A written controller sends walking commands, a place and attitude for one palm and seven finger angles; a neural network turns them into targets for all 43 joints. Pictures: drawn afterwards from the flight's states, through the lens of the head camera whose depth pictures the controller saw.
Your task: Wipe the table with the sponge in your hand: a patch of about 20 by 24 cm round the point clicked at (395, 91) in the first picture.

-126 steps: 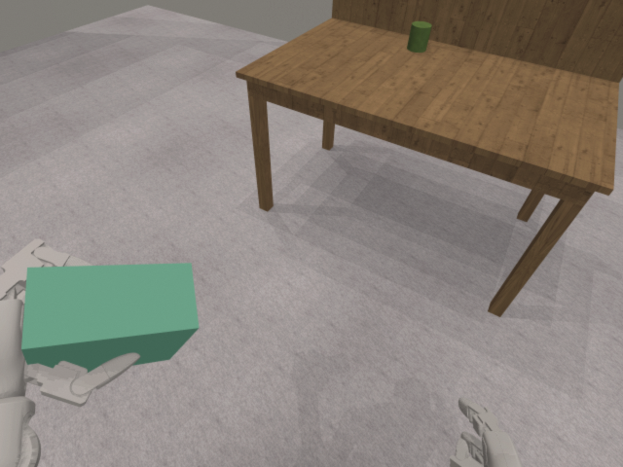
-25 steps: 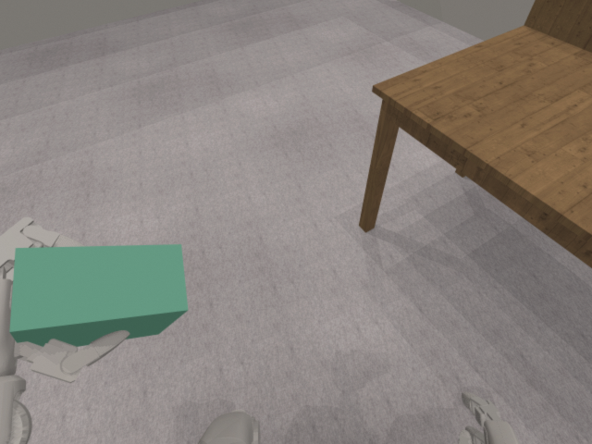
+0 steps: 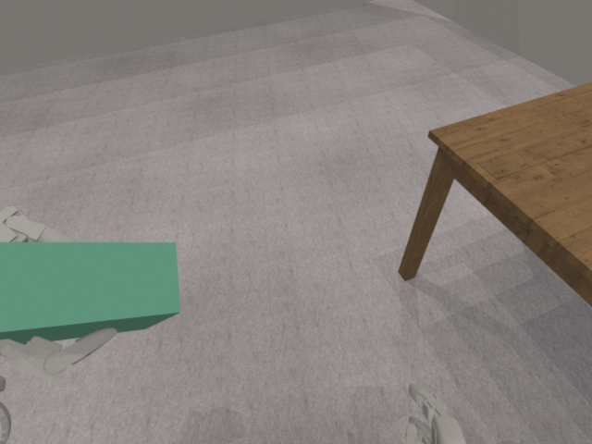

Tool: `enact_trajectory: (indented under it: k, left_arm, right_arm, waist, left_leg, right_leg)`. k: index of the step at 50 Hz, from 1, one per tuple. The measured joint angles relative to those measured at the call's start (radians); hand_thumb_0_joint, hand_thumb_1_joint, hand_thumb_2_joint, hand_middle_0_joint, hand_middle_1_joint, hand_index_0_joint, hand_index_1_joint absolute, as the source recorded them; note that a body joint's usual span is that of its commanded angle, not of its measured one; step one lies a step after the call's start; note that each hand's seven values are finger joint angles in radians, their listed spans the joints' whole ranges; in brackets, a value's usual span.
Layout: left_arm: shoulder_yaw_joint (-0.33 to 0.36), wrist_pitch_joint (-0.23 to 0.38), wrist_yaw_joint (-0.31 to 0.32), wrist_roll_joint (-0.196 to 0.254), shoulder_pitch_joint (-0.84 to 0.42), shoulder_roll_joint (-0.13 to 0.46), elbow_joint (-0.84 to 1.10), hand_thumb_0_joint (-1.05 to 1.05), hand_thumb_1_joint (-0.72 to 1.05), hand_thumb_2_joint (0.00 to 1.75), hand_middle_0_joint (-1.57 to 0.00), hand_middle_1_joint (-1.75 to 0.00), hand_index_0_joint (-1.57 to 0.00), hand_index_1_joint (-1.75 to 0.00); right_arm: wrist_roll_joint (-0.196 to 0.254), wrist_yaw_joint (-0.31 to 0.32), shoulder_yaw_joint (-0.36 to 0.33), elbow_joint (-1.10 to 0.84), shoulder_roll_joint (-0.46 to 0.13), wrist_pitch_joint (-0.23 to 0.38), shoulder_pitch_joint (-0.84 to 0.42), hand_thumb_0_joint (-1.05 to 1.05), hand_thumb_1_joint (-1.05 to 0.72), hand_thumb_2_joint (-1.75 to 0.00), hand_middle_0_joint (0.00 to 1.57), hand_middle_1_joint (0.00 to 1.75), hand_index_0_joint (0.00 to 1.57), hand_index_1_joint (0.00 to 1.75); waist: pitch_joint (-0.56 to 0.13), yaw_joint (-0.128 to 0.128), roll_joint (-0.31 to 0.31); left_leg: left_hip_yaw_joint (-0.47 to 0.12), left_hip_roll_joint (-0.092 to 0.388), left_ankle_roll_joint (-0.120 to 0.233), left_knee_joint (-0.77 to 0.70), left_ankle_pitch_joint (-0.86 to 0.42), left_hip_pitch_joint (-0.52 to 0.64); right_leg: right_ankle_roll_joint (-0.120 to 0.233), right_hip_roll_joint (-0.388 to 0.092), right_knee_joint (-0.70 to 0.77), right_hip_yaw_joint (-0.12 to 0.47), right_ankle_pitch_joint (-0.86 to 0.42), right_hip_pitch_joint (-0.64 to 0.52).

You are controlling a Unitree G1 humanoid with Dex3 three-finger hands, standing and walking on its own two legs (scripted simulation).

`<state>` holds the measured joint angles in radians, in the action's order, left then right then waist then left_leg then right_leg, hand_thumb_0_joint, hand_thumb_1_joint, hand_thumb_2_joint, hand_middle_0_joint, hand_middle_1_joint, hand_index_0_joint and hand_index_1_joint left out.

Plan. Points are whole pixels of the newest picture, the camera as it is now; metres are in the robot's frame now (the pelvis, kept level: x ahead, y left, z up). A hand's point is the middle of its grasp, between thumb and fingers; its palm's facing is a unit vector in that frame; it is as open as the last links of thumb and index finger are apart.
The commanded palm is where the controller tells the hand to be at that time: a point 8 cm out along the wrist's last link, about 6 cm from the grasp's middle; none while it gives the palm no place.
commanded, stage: walk to a spot facing it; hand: left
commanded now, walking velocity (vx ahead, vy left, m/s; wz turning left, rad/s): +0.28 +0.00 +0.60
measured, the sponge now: (114, 293) +0.22 +0.20 +0.17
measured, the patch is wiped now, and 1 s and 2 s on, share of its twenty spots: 0.00 0.00 0.00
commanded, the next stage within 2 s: none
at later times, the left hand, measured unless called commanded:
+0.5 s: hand (51, 242) +0.27 +0.28 +0.19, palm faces +0.57 -0.70 -0.43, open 10.5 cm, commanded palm +0.18 +0.31 +0.19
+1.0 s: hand (54, 286) +0.22 +0.26 +0.18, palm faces +0.74 -0.50 -0.44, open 10.5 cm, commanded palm +0.13 +0.27 +0.19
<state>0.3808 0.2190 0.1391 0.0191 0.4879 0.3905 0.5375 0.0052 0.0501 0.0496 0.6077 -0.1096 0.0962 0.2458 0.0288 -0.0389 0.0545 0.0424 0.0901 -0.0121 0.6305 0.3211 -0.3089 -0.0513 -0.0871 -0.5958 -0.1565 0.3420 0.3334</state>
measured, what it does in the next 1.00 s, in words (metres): walks ahead, turning left: left foot, then right foot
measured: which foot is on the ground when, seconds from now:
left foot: down 0.00-0.00, up 0.02-0.36, down 0.38-0.74, up 0.76-1.00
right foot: down 0.00-0.38, up 0.40-0.72, down 0.74-1.00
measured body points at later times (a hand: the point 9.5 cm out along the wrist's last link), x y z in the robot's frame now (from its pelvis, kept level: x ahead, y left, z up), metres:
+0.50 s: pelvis +0.09 +0.00 -0.01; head +0.13 +0.02 +0.44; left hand +0.23 +0.32 +0.21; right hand +0.33 -0.19 -0.08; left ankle +0.14 +0.12 -0.73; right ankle +0.10 -0.14 -0.64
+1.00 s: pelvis +0.16 -0.05 +0.01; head +0.19 -0.04 +0.46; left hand +0.17 +0.28 +0.21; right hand +0.45 -0.18 -0.07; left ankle +0.10 +0.07 -0.67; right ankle +0.21 -0.14 -0.73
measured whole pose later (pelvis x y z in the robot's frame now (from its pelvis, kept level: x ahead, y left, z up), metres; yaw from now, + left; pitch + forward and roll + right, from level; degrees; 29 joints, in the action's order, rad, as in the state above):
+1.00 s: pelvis +0.16 -0.05 +0.01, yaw +34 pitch +0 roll +3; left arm 0.33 0.14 0.15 0.04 0.49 0.37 0.57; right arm -0.01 0.09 -0.04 0.57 -0.27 0.04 0.16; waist 0.08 0.01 -0.02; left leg 0.12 0.05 -0.06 0.91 0.42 -0.45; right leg 0.00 -0.16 -0.54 -0.26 0.29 0.23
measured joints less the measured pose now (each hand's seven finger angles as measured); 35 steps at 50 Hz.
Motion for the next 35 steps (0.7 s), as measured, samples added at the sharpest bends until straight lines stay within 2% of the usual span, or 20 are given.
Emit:
enact_trajectory:
  k: [1, 3, 5, 7, 9, 11, 13, 16, 18, 19, 20, 21, 23, 25, 27, 29, 32, 35]
  left_arm:
    - [-0.007, -0.009, 0.000, -0.006, -0.026, -0.008, -0.022, -0.01, -0.52, 0.98, -0.71, -1.33, -0.70, -1.33]
    - [-0.037, -0.030, -0.001, -0.008, -0.079, -0.043, -0.071, -0.01, -0.52, 0.98, -0.71, -1.33, -0.70, -1.33]
    - [-0.053, -0.039, -0.003, -0.005, -0.092, -0.076, -0.098, -0.01, -0.52, 0.98, -0.71, -1.33, -0.70, -1.33]
    - [-0.060, -0.042, -0.005, -0.008, -0.075, -0.089, -0.094, -0.01, -0.52, 0.98, -0.71, -1.33, -0.70, -1.33]
    - [-0.061, -0.039, -0.003, -0.011, -0.048, -0.082, -0.069, -0.01, -0.52, 0.98, -0.71, -1.33, -0.70, -1.33]
    - [-0.053, -0.035, 0.001, -0.009, -0.020, -0.060, -0.028, -0.01, -0.52, 0.98, -0.71, -1.33, -0.70, -1.33]
    - [-0.037, -0.030, 0.010, -0.005, 0.004, -0.034, 0.021, -0.01, -0.52, 0.98, -0.71, -1.33, -0.70, -1.33]
    - [-0.005, -0.024, 0.030, 0.004, 0.029, -0.006, 0.090, -0.01, -0.52, 0.98, -0.71, -1.33, -0.70, -1.33]
    - [0.017, -0.020, 0.044, 0.010, 0.035, 0.007, 0.124, -0.01, -0.52, 0.98, -0.71, -1.33, -0.70, -1.33]
    - [0.027, -0.016, 0.050, 0.014, 0.033, 0.009, 0.135, -0.01, -0.52, 0.98, -0.71, -1.33, -0.70, -1.33]
    - [0.035, -0.009, 0.053, 0.017, 0.009, 0.017, 0.129, -0.01, -0.52, 0.98, -0.71, -1.33, -0.70, -1.33]
    - [0.037, -0.002, 0.049, 0.016, -0.026, 0.027, 0.106, -0.01, -0.52, 0.98, -0.71, -1.33, -0.70, -1.33]
    - [0.036, -0.008, 0.030, 0.008, -0.078, 0.040, 0.059, -0.01, -0.52, 0.98, -0.71, -1.33, -0.70, -1.33]
    - [0.037, -0.025, 0.015, 0.006, -0.086, 0.042, 0.053, -0.01, -0.52, 0.98, -0.71, -1.33, -0.70, -1.33]
    - [0.036, -0.029, 0.006, 0.014, -0.055, 0.035, 0.082, -0.01, -0.52, 0.98, -0.71, -1.34, -0.70, -1.33]
    - [0.034, -0.020, 0.000, 0.025, -0.007, 0.027, 0.114, -0.01, -0.52, 0.98, -0.71, -1.34, -0.70, -1.33]
    - [0.032, -0.010, -0.006, 0.033, 0.044, 0.019, 0.120, -0.01, -0.52, 0.98, -0.71, -1.34, -0.70, -1.33]
    - [0.029, -0.025, -0.006, 0.031, 0.037, 0.007, 0.065, -0.01, -0.52, 0.98, -0.71, -1.34, -0.70, -1.34]
  right_arm:
    - [0.001, 0.003, -0.002, 0.009, -0.013, -0.007, -0.003, 0.01, -0.89, -0.90, 0.21, 0.30, 0.20, 0.30]
    - [-0.003, 0.004, -0.013, 0.050, -0.052, -0.021, -0.022, 0.01, -0.90, -0.90, 0.21, 0.30, 0.20, 0.30]
    - [-0.006, 0.003, -0.025, 0.076, -0.091, -0.038, -0.040, 0.01, -0.90, -0.90, 0.21, 0.30, 0.20, 0.30]
    - [-0.007, 0.005, -0.041, 0.077, -0.122, -0.052, -0.050, 0.01, -0.90, -0.90, 0.21, 0.30, 0.20, 0.30]
    - [-0.009, 0.009, -0.061, 0.057, -0.143, -0.058, -0.053, 0.01, -0.90, -0.90, 0.21, 0.30, 0.20, 0.30]
    - [-0.009, 0.012, -0.080, 0.025, -0.158, -0.061, -0.048, 0.01, -0.90, -0.90, 0.21, 0.30, 0.20, 0.30]
    - [-0.010, 0.014, -0.098, -0.010, -0.168, -0.061, -0.038, 0.01, -0.90, -0.90, 0.21, 0.30, 0.20, 0.30]
    - [-0.010, 0.015, -0.116, -0.052, -0.177, -0.060, -0.027, 0.01, -0.90, -0.90, 0.20, 0.30, 0.20, 0.30]
    - [-0.009, 0.017, -0.121, -0.076, -0.181, -0.058, -0.024, 0.01, -0.90, -0.90, 0.20, 0.30, 0.20, 0.30]
    - [-0.007, 0.018, -0.123, -0.092, -0.187, -0.055, -0.027, 0.01, -0.90, -0.90, 0.20, 0.30, 0.20, 0.30]
    - [-0.005, 0.020, -0.129, -0.090, -0.175, -0.048, -0.045, 0.01, -0.90, -0.90, 0.20, 0.30, 0.20, 0.30]
    - [0.000, 0.017, -0.131, -0.080, -0.154, -0.042, -0.064, 0.01, -0.90, -0.90, 0.20, 0.30, 0.20, 0.30]
    - [0.010, 0.001, -0.113, -0.059, -0.111, -0.040, -0.091, 0.01, -0.90, -0.90, 0.20, 0.30, 0.19, 0.30]
    - [0.015, -0.015, -0.087, -0.049, -0.070, -0.039, -0.098, 0.01, -0.90, -0.90, 0.20, 0.30, 0.19, 0.30]
    - [0.015, -0.026, -0.062, -0.047, -0.038, -0.030, -0.089, 0.01, -0.90, -0.90, 0.20, 0.30, 0.20, 0.30]
    - [0.014, -0.030, -0.042, -0.044, -0.016, -0.019, -0.069, 0.01, -0.90, -0.90, 0.20, 0.30, 0.20, 0.30]
    - [0.012, -0.024, -0.019, -0.033, -0.003, -0.008, -0.034, 0.01, -0.90, -0.90, 0.21, 0.30, 0.20, 0.30]
    - [0.009, -0.012, -0.006, -0.016, -0.009, -0.007, -0.013, 0.01, -0.90, -0.90, 0.21, 0.30, 0.20, 0.30]
  waist:
    - [0.001, -0.004, 0.007]
    - [0.012, -0.006, 0.016]
    - [0.022, -0.004, 0.009]
    - [0.033, 0.010, -0.005]
    - [0.045, 0.025, -0.026]
    - [0.056, 0.037, -0.051]
    - [0.064, 0.039, -0.075]
    - [0.069, 0.035, -0.101]
    - [0.064, 0.034, -0.115]
    - [0.060, 0.033, -0.102]
    - [0.072, 0.041, -0.101]
    - [0.087, 0.048, -0.105]
    - [0.094, 0.061, -0.103]
    - [0.087, 0.073, -0.095]
    - [0.077, 0.076, -0.078]
    - [0.063, 0.068, -0.054]
    - [0.036, 0.041, -0.015]
    - [0.015, 0.006, 0.018]
  left_leg:
    - [-0.008, -0.001, 0.009, 0.090, 0.069, -0.030]
    - [-0.028, -0.025, 0.010, 0.339, 0.134, -0.112]
    - [-0.018, -0.040, -0.003, 0.529, 0.115, -0.181]
    - [0.004, -0.036, -0.016, 0.596, 0.086, -0.228]
    - [0.031, -0.022, -0.023, 0.547, 0.060, -0.247]
    - [0.065, -0.008, -0.024, 0.417, 0.041, -0.237]
    - [0.101, 0.001, -0.021, 0.273, 0.037, -0.211]
    - [0.141, -0.009, -0.017, 0.098, 0.026, -0.157]
    - [0.169, -0.036, -0.009, -0.022, -0.026, -0.094]
    - [0.160, -0.039, 0.018, -0.071, -0.121, -0.066]
    - [0.149, -0.038, 0.041, -0.031, -0.172, -0.082]
    - [0.136, -0.040, 0.054, 0.020, -0.148, -0.093]
    - [0.102, -0.041, 0.058, 0.052, -0.087, -0.098]
    - [0.066, -0.040, 0.048, 0.035, -0.080, -0.096]
    - [0.033, -0.035, 0.035, 0.001, -0.100, -0.089]
    - [0.001, -0.031, 0.027, -0.036, -0.117, -0.078]
    - [-0.046, -0.027, 0.014, -0.079, -0.132, -0.062]
    - [-0.090, -0.027, -0.003, -0.075, -0.124, -0.057]
  right_leg:
    - [0.026, -0.002, -0.013, -0.009, -0.063, 0.002]
    - [0.060, -0.021, -0.067, -0.036, -0.049, -0.006]
    - [0.067, -0.036, -0.055, -0.052, -0.024, -0.039]
    - [0.059, -0.047, -0.010, -0.071, -0.028, -0.079]
    - [0.058, -0.058, 0.035, -0.091, -0.037, -0.114]
    - [0.055, -0.070, 0.065, -0.111, -0.038, -0.139]
    - [0.049, -0.082, 0.071, -0.126, -0.027, -0.151]
    - [0.034, -0.099, 0.037, -0.140, 0.011, -0.153]
    - [0.020, -0.125, -0.056, -0.138, 0.064, -0.128]
    - [0.016, -0.132, -0.158, -0.125, 0.087, -0.088]
    - [0.005, -0.126, -0.296, -0.077, 0.144, -0.039]
    - [0.001, -0.105, -0.429, -0.016, 0.190, 0.010]
    - [-0.009, -0.054, -0.613, 0.062, 0.215, 0.105]
    - [-0.019, -0.029, -0.667, 0.087, 0.176, 0.178]
    - [-0.026, -0.021, -0.613, 0.088, 0.122, 0.215]
    - [-0.030, -0.015, -0.498, 0.080, 0.083, 0.210]
    - [-0.037, 0.001, -0.310, 0.064, 0.066, 0.148]
    - [-0.041, 0.035, -0.127, 0.043, 0.070, 0.040]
